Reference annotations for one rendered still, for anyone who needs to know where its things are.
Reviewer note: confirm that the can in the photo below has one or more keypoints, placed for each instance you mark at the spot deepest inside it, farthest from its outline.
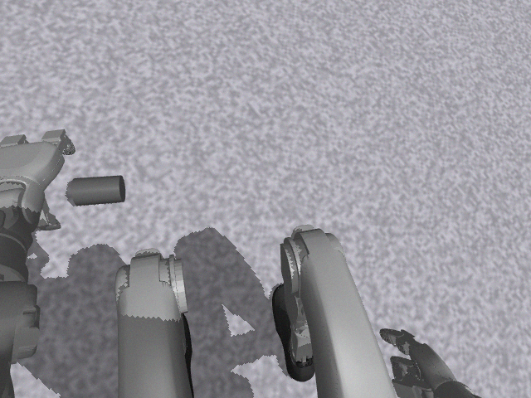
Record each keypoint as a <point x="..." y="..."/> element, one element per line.
<point x="97" y="190"/>

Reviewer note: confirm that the right robot arm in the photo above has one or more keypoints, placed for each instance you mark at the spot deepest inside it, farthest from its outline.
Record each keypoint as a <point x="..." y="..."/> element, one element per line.
<point x="453" y="389"/>

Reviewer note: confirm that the left robot arm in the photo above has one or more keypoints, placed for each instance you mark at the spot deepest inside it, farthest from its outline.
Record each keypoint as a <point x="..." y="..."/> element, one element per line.
<point x="21" y="202"/>

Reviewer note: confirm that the left robot hand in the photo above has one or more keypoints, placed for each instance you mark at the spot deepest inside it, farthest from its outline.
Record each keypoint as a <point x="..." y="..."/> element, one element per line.
<point x="40" y="162"/>

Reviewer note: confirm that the right robot foot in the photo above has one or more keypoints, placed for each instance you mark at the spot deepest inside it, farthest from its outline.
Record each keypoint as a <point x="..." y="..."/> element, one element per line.
<point x="299" y="371"/>

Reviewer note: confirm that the right robot hand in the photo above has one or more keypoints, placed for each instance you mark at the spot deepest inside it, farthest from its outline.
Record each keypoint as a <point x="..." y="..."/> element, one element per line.
<point x="420" y="376"/>

